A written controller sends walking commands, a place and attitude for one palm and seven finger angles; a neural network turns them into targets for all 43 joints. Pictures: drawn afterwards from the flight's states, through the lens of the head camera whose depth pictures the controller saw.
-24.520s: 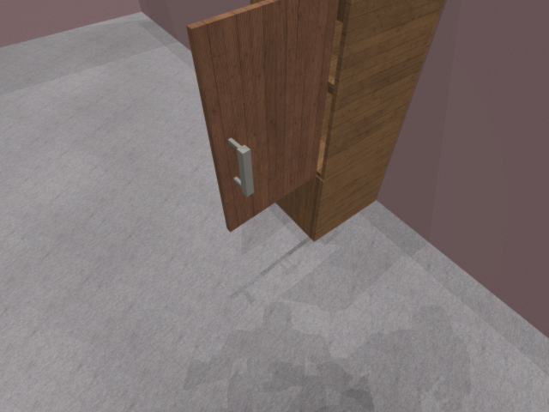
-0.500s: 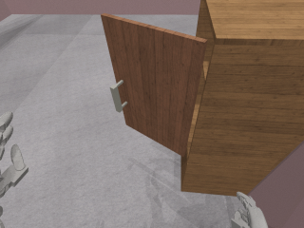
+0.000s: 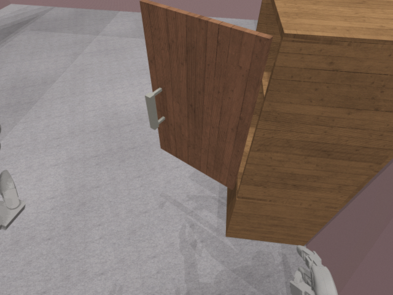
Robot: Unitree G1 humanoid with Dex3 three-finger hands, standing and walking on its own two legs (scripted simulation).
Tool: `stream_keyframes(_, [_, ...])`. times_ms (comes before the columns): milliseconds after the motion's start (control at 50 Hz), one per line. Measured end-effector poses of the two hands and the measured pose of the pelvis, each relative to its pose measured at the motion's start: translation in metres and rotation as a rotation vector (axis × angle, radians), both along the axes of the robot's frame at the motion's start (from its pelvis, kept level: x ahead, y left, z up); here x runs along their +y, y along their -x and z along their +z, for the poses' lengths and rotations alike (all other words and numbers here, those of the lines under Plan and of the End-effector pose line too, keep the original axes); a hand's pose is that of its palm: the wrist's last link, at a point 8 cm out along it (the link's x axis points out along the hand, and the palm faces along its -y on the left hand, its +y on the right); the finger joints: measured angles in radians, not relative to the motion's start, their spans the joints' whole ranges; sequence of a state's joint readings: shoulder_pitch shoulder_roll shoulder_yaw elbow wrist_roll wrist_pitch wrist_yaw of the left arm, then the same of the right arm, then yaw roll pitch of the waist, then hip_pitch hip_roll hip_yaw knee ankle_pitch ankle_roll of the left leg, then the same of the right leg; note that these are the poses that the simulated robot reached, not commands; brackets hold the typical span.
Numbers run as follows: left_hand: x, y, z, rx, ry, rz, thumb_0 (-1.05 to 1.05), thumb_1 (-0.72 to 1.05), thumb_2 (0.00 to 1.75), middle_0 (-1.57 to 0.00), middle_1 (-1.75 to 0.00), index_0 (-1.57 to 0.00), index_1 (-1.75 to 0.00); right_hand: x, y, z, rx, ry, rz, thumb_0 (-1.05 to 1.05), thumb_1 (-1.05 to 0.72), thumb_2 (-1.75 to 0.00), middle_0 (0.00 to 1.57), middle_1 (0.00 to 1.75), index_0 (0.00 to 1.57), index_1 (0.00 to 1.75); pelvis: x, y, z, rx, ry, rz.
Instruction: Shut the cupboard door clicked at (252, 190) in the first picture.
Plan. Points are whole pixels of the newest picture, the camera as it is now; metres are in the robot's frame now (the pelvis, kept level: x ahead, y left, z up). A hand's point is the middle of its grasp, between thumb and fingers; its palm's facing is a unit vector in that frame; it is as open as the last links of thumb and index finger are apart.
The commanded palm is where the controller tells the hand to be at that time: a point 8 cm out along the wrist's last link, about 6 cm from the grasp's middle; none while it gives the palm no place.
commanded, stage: step back with the hand held close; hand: left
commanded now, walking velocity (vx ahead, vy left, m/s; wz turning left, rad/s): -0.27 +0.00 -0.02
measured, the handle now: (156, 108) +0.70 +0.19 -0.06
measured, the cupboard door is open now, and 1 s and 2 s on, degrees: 61 61 61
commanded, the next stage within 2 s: stop stepping back and stand still in 1.10 s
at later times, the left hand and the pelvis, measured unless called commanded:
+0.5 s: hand (15, 238) +0.15 +0.24 +0.18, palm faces +0.45 -0.76 -0.47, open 7.4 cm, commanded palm +0.08 +0.29 +0.19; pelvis -0.05 -0.02 +0.00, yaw +2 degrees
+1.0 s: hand out of the picture +0.08 +0.27 +0.19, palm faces +0.46 -0.76 -0.46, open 7.4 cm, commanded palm +0.01 +0.31 +0.19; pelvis -0.11 +0.00 +0.01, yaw +4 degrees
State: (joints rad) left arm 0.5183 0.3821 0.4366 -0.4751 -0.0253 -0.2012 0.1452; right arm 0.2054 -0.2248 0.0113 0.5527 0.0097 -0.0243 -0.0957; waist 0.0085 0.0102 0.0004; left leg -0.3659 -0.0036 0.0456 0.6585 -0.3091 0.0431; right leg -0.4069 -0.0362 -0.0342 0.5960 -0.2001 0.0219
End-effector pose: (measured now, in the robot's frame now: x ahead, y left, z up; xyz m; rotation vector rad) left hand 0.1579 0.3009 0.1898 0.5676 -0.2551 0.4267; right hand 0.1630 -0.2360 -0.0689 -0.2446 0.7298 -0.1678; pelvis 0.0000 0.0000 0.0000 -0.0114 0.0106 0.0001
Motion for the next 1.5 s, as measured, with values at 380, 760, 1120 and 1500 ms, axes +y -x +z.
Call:
stream_keyframes(380, [-0.011,0.035,0.004,-0.048,-0.078,-0.001,0.02,0.89,0.89,-0.21,-0.30,-0.21,-0.30,-0.020,0.039,-0.010,0.009,0.015,0.000,0.02,-0.90,-0.90,0.20,0.30,0.20,0.30,-0.016,0.031,-0.008,-0.002,0.002,0.023])
stream_keyframes(760, [0.006,0.106,0.010,-0.065,-0.095,0.090,0.02,0.89,0.89,-0.21,-0.30,-0.21,-0.30,-0.007,0.059,-0.006,0.007,0.022,0.075,0.02,-0.90,-0.90,0.20,0.30,0.20,0.30,-0.020,0.072,-0.005,0.057,0.034,0.104])
stream_keyframes(1120, [0.027,0.144,0.008,-0.030,-0.038,-0.010,0.02,0.89,0.89,-0.21,-0.30,-0.21,-0.30,0.020,0.100,0.030,-0.101,0.016,0.056,0.01,-0.90,-0.89,0.20,0.30,0.20,0.30,0.002,0.134,0.006,0.033,0.063,0.060])
stream_keyframes(1500, [0.036,0.201,0.019,0.011,0.015,-0.092,0.02,0.89,0.89,-0.21,-0.30,-0.21,-0.30,0.046,0.243,0.025,-0.002,-0.004,-0.039,0.02,-0.90,-0.89,0.20,0.30,0.20,0.30,0.038,0.205,0.020,0.012,0.041,-0.023])
